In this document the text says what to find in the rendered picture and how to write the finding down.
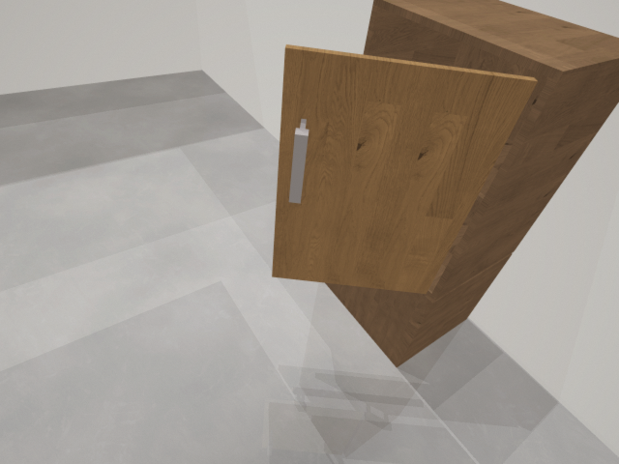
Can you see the handle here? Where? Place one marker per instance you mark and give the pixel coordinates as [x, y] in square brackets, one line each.
[298, 162]

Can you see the cupboard door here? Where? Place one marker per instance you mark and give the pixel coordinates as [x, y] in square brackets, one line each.
[398, 152]

